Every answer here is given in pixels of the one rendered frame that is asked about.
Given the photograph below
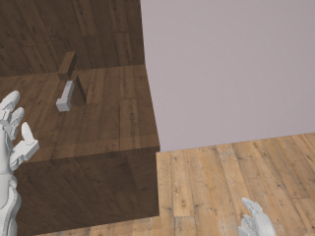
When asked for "robot left hand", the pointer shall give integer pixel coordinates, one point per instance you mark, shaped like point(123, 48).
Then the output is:
point(9, 122)

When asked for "tap lever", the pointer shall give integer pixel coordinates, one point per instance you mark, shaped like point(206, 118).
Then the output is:
point(63, 103)

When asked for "counter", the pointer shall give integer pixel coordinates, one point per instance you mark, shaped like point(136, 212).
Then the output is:
point(97, 162)

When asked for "robot left forearm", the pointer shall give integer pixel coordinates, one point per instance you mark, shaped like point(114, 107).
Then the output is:
point(10, 202)

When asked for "robot right hand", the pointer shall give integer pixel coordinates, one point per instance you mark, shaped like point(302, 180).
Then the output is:
point(260, 225)

